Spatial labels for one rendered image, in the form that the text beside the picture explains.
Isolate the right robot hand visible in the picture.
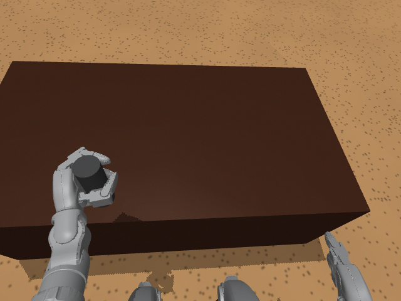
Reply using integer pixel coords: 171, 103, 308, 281
325, 231, 373, 301

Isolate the left robot arm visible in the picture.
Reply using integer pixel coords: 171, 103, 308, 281
31, 208, 91, 301

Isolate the left robot hand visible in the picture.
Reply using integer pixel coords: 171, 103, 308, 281
53, 147, 118, 213

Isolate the can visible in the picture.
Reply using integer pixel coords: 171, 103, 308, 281
72, 155, 115, 208

